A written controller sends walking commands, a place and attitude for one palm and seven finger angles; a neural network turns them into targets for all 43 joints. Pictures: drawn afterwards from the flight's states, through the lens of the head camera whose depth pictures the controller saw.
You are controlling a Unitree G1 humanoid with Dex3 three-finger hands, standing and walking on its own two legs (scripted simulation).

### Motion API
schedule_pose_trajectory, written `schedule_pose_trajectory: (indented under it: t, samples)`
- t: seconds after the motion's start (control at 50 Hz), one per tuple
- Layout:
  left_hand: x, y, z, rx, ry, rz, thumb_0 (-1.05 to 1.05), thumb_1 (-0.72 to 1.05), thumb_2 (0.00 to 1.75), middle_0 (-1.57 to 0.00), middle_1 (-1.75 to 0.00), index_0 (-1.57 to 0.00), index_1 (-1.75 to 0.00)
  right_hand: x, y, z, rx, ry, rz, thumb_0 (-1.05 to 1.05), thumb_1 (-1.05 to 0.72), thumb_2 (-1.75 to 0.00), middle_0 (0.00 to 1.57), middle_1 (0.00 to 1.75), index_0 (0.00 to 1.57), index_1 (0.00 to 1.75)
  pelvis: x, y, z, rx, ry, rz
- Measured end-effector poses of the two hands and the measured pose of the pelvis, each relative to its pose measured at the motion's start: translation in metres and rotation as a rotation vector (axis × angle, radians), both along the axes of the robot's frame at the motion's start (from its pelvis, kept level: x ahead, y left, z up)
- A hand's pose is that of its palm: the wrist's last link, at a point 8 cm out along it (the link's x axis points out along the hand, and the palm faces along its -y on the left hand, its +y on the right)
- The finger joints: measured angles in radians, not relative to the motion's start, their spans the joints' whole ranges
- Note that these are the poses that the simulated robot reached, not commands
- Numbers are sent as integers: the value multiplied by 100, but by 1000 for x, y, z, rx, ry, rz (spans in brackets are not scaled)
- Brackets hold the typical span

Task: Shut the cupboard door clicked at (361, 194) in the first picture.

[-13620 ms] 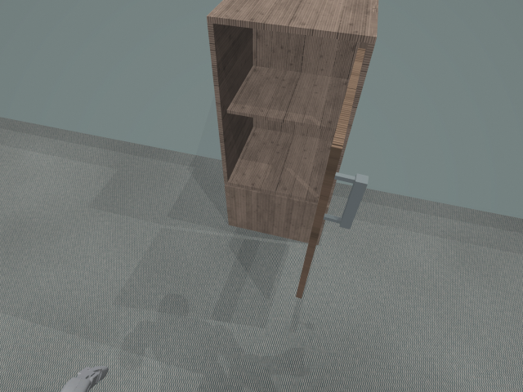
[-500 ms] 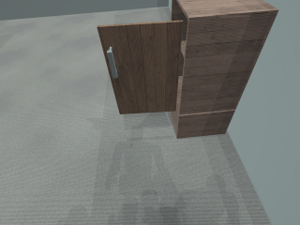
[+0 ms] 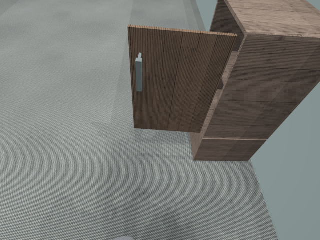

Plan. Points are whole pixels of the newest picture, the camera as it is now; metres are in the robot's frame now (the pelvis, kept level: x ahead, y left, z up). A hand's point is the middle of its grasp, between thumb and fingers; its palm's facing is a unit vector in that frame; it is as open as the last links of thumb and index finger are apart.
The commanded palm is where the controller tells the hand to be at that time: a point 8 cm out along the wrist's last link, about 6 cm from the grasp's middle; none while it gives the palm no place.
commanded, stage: take the last steps up to it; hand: left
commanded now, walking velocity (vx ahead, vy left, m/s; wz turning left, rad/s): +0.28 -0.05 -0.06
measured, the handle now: (139, 72) +0.70 +0.16 -0.02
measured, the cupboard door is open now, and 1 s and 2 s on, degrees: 87 87 87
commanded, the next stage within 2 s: come to a stop and stand still in 0.30 s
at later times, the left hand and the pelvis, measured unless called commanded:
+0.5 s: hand (126, 186) +0.29 +0.14 -0.16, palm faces -0.08 -0.97 -0.21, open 7.4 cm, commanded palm none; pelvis +0.17 -0.03 -0.01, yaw -3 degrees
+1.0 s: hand (88, 214) +0.20 +0.23 -0.16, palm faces +0.06 -0.95 -0.29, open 7.4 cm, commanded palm none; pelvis +0.14 +0.02 +0.00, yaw -1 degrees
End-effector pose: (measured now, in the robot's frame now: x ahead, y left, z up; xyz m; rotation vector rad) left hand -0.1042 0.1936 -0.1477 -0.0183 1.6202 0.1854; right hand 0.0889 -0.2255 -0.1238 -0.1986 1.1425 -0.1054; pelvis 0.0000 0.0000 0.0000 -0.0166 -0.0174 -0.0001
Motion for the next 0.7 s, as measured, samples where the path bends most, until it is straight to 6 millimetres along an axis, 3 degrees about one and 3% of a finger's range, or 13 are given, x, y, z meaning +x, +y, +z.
schedule_pose_trajectory:
  t: [0.04, 0.1, 0.22, 0.32, 0.46, 0.52, 0.6, 0.7]
  samples:
    - [30, 16, 3, 14, -26, -29, 0, 90, 90, -21, -30, -20, -30, 4, 9, 4, 3, -1, -33, 0, -92, -89, 20, 30, 20, 30, 13, 6, 5, 1, -3, -9]
    - [86, 39, 8, 44, -110, -73, 1, 91, 90, -20, -30, -19, -30, 7, 7, 12, -24, 7, -88, -2, -96, -89, 20, 30, 21, 30, 32, 14, 13, 6, -1, -16]
    - [202, 62, 19, 106, -297, -121, 0, 91, 90, -20, -30, -19, -30, -11, 14, 9, -8, 148, -130, -1, -94, -89, 20, 30, 20, 30, 73, 15, 19, 20, 5, -21]
    - [282, 53, 26, 117, -383, -173, 0, 91, 90, -20, -30, -19, -30, -29, 24, 0, 46, 280, -180, 0, -92, -89, 20, 30, 20, 30, 108, 6, 17, 31, 5, -26]
    - [376, 7, 20, 107, -449, -273, 0, 91, 90, -20, -30, -19, -30, -32, 18, -20, 119, 428, -261, 1, -91, -89, 20, 30, 21, 30, 161, -23, 0, 43, -2, -45]
    - [395, -14, 16, 106, -469, -281, 0, 91, 90, -20, -30, -19, -30, -16, 4, -29, 126, 460, -269, 1, -91, -89, 20, 30, 21, 30, 176, -35, -5, 28, -5, -43]
    - [394, -31, 20, 100, -438, -264, 0, 91, 90, -20, -30, -20, -30, 23, -17, -29, 103, 417, -247, 1, -91, -89, 20, 30, 20, 30, 181, -41, 1, 37, -2, -34]
    - [388, -20, 29, 146, -434, -218, -2, 92, 90, -21, -30, -20, -30, 79, -38, -28, 69, 311, -177, 1, -91, -89, 20, 30, 20, 30, 175, -40, 7, 48, 14, -26]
